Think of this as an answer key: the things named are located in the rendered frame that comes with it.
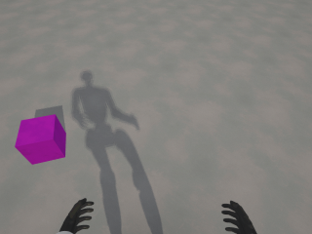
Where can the left robot hand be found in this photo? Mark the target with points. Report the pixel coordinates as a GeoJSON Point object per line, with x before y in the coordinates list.
{"type": "Point", "coordinates": [72, 220]}

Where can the carton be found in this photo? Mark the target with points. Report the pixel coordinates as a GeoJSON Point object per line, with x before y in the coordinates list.
{"type": "Point", "coordinates": [41, 139]}

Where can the right robot hand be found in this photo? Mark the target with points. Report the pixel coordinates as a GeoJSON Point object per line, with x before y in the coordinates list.
{"type": "Point", "coordinates": [242, 220]}

